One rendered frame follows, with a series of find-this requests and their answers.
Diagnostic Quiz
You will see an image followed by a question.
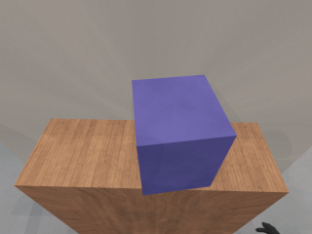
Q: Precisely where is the robot right hand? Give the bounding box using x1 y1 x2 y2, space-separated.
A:
255 222 280 234

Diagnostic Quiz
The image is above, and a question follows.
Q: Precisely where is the carton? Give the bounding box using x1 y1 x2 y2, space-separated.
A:
132 74 237 196

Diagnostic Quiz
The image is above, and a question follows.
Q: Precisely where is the pedestal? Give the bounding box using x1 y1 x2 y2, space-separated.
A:
14 118 289 234

